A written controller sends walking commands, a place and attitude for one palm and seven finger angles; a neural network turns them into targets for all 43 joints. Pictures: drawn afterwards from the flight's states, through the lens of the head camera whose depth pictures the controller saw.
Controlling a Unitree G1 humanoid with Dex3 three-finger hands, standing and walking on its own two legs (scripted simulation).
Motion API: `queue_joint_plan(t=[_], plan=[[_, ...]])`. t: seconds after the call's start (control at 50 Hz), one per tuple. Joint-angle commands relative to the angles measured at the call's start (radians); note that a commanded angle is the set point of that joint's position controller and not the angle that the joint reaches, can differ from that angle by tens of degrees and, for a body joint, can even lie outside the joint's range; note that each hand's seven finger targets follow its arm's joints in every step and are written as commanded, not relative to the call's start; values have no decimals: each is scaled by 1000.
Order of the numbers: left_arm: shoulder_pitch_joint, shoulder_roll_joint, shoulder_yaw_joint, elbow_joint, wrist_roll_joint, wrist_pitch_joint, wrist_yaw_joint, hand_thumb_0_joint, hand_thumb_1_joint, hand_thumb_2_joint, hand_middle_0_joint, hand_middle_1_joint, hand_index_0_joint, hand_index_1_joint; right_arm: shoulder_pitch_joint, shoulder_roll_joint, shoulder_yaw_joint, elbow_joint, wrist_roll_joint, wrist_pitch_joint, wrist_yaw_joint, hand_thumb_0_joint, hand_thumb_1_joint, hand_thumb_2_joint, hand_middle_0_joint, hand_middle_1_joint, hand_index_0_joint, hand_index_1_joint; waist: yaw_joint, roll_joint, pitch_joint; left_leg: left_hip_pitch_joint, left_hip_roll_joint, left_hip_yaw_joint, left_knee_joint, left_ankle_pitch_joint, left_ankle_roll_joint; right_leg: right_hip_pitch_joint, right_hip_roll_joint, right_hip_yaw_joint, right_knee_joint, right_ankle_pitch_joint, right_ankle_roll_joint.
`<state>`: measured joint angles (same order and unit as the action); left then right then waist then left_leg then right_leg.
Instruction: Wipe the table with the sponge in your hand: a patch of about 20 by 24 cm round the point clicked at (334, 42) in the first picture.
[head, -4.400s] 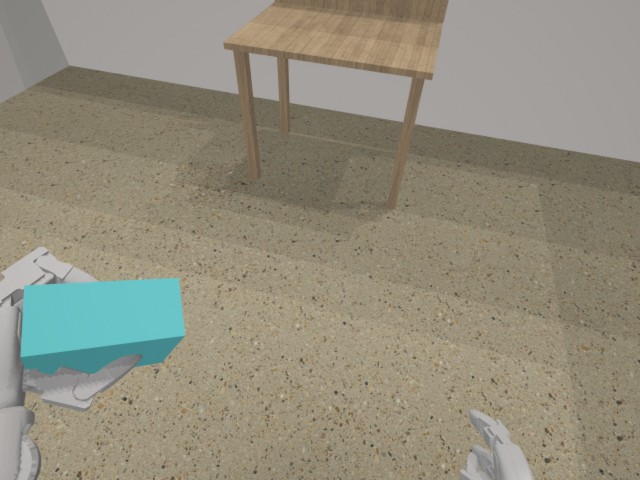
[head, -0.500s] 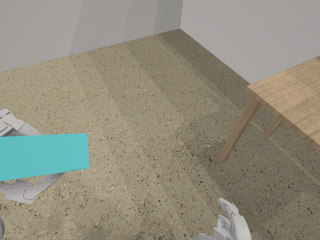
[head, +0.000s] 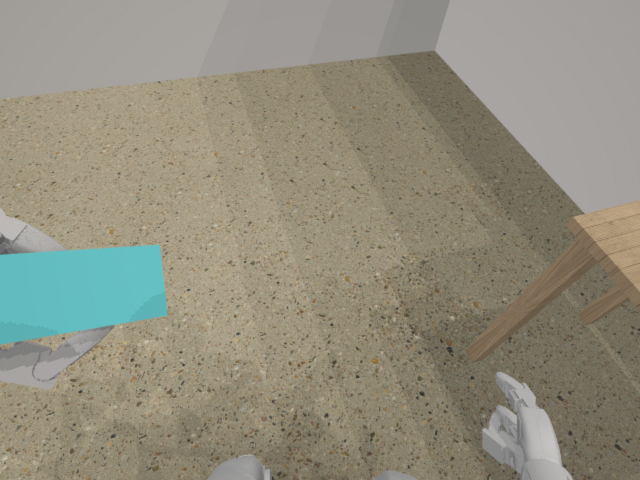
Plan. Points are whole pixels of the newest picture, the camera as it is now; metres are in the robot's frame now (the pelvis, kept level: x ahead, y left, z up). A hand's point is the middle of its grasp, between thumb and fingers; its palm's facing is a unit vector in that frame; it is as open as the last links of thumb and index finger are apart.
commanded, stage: turn to face it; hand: left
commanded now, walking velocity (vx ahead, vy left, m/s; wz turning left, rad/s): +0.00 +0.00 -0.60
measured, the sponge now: (95, 292) +0.24 +0.21 +0.18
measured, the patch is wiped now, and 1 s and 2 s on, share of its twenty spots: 0.00 0.00 0.00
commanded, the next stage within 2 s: none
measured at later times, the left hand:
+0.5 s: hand (232, 278) +0.25 +0.10 +0.18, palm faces +0.13 -0.88 -0.46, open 9.5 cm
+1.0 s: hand (267, 308) +0.22 +0.07 +0.20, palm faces -0.06 -0.91 -0.41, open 9.5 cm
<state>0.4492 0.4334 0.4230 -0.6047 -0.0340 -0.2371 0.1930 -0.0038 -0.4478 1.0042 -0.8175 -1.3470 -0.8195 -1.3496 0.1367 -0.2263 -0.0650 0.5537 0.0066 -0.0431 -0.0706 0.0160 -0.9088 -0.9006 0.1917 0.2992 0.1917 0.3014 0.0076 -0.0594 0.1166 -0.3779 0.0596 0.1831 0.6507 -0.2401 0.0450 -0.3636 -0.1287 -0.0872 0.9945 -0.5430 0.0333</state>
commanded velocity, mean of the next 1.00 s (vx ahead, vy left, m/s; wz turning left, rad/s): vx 0.00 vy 0.00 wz -0.60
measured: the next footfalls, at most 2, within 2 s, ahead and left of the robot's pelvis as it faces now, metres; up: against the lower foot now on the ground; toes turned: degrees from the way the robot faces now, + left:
right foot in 0.30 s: +0.05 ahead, -0.14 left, +0.00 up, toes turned -15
left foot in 0.80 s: +0.03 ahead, +0.08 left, +0.00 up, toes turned -21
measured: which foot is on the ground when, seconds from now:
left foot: down 0.00-0.32, up 0.34-0.78, down 0.80-1.00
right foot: up 0.00-0.28, down 0.30-0.80, up 0.82-1.00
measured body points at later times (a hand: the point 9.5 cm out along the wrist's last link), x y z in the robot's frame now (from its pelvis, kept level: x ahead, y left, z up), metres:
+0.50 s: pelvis -0.02 -0.06 +0.01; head +0.02 -0.09 +0.46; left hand +0.24 +0.15 +0.21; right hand +0.09 -0.34 -0.09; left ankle +0.00 +0.09 -0.63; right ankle +0.01 -0.13 -0.72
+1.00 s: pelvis -0.09 -0.02 +0.02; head -0.08 -0.03 +0.47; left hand +0.22 +0.12 +0.22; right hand -0.04 -0.28 -0.07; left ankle -0.01 +0.09 -0.72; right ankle -0.13 -0.14 -0.67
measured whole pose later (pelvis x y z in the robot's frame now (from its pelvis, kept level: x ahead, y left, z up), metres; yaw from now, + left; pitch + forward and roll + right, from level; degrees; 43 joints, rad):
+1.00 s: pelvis -0.09 -0.02 +0.02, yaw -34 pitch -1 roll -1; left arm 0.43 0.35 0.36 -0.50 -0.02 -0.18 0.14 0.00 -0.45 1.01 -0.82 -1.35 -0.82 -1.35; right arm 0.22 -0.14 0.04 0.54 0.01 -0.01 0.01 0.02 -0.90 -0.90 0.20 0.30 0.20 0.30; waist 0.06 0.03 0.05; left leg -0.21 0.15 0.17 0.53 -0.28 -0.04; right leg -0.45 0.00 -0.06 0.91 -0.42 0.06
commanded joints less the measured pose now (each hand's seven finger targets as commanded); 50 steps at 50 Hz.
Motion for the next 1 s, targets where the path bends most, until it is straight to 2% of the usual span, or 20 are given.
queue_joint_plan(t=[0.0,0.08,0.16,0.24,0.26,0.28,0.3,0.32,0.36,0.4,0.48,0.56,0.64,0.72,0.76,0.78,0.8,0.84,0.88,0.98], plan=[[-80,119,62,-245,4,-60,-10,0,100,1300,-1200,-1600,-1200,-1600,-14,-106,-7,-110,3,-70,22,0,-900,-900,200,300,200,300,-12,283,-276,327,325,-281,-270,496,121,-174,36,63,85,52,3],[-74,74,25,-220,0,-35,-26,0,100,1300,-1200,-1600,-1200,-1600,-11,-102,11,-116,0,-106,37,0,-900,-900,200,300,200,300,-3,349,-219,172,306,-117,-333,290,55,-32,67,-14,-121,143,18],[-74,62,28,-103,-8,-14,-39,0,100,1300,-1200,-1600,-1200,-1600,1,-95,17,-121,-2,-113,42,0,-900,-900,200,300,200,300,0,278,-209,178,348,-98,-311,205,40,0,92,-39,-240,137,31],[-113,72,23,-66,-4,7,-49,0,100,1300,-1200,-1600,-1200,-1600,2,-87,24,-132,4,-101,46,0,-900,-900,200,300,200,300,11,231,-212,145,317,-28,-151,130,-20,127,110,-50,-442,270,24],[-131,82,23,-67,1,7,-50,0,100,1300,-1200,-1600,-1200,-1600,5,-80,25,-136,9,-97,48,0,-900,-900,200,300,200,300,11,142,-216,118,269,1,-40,50,-46,157,73,5,-519,370,1],[-137,112,35,-68,10,6,-44,0,100,1300,-1200,-1600,-1200,-1600,9,-54,30,-146,11,-88,49,0,-900,-900,200,300,200,300,3,-46,-221,29,155,27,143,-109,-88,188,-51,222,-581,656,-72],[-113,146,70,-67,-4,10,-34,0,100,1300,-1200,-1600,-1200,-1600,-33,-32,47,-173,11,-88,45,0,-900,-900,200,300,200,300,28,-227,-226,-154,33,-29,345,-404,-120,243,-196,478,-618,927,-161],[-83,143,81,-73,-25,24,-29,0,100,1300,-1200,-1600,-1200,-1600,-44,-51,35,-162,12,-80,44,0,-900,-900,200,300,200,300,31,-270,-250,-171,17,-140,501,-359,-126,222,-221,539,-649,912,-167],[-21,137,93,-136,-28,11,-25,0,100,1300,-1200,-1600,-1200,-1600,-52,-28,58,-141,5,-49,45,0,-900,-900,200,300,200,300,11,-90,-277,-250,26,-198,622,-238,-146,336,-163,420,-569,948,-187],[8,134,103,-150,-28,-4,-21,0,100,1300,-1200,-1600,-1200,-1600,-69,-35,55,-133,5,-23,40,0,-900,-900,200,300,200,300,5,-15,-290,-240,20,-189,612,-186,-151,339,-123,338,-562,948,-168],[46,148,123,-147,-35,-19,-15,0,100,1300,-1200,-1600,-1200,-1600,-64,-67,26,-131,1,-3,36,0,-900,-900,200,300,200,300,5,17,-291,-170,14,-183,445,-166,-144,295,-109,352,-604,806,-184],[76,140,125,-111,-38,-18,-15,0,100,1300,-1200,-1600,-1200,-1600,-49,-94,13,-150,5,8,43,0,-900,-900,200,300,200,300,27,-16,-291,-108,-5,-172,255,-196,-130,258,-99,448,-652,644,-203],[52,114,84,-97,-29,-5,-21,0,100,1300,-1200,-1600,-1200,-1600,-42,-106,16,-169,12,29,47,0,-900,-900,200,300,200,300,34,-58,-281,-31,-26,-167,109,-226,-111,207,-78,505,-681,514,-196],[-8,116,60,-139,-15,-2,-31,0,100,1300,-1200,-1600,-1200,-1600,-14,-108,19,-173,9,50,53,0,-900,-900,200,300,200,300,21,-18,-275,155,-26,-154,-128,-177,-84,70,-36,518,-699,329,-148],[-61,121,53,-174,-12,-14,-42,0,100,1300,-1200,-1600,-1200,-1600,0,-123,14,-180,-1,47,48,0,-900,-900,200,300,200,300,9,79,-226,313,75,-208,-305,-177,-29,-123,65,458,-608,178,-81],[-89,133,64,-210,-9,-26,-48,0,100,1300,-1200,-1600,-1200,-1600,-22,-139,8,-194,-7,42,43,0,-900,-900,200,300,200,300,20,246,-188,349,238,-354,-383,-149,27,-242,169,338,-421,114,-45],[-86,154,89,-201,10,-33,-46,0,100,1300,-1200,-1600,-1200,-1600,-32,-110,18,-186,-9,32,36,0,-900,-900,200,300,200,300,34,400,-194,253,396,-435,-444,-143,104,-245,197,188,-76,62,-9],[-104,101,48,-157,20,-23,-53,0,100,1300,-1200,-1600,-1200,-1600,-28,-90,11,-186,-6,19,43,0,-900,-900,200,300,200,300,20,302,-101,43,394,-326,-421,-55,124,-175,128,147,200,97,13],[-155,76,6,-164,19,-14,-52,0,100,1300,-1200,-1600,-1200,-1600,-13,-97,13,-168,7,2,54,0,-900,-900,200,300,200,300,23,270,-93,147,336,-160,-345,139,70,-216,102,71,100,105,27],[-141,70,-16,-79,17,7,-50,0,100,1300,-1200,-1600,-1200,-1600,33,-123,11,-152,7,-31,61,0,-900,-900,200,300,200,300,-9,312,-101,184,316,-78,-271,321,5,-35,130,-43,-257,120,38]])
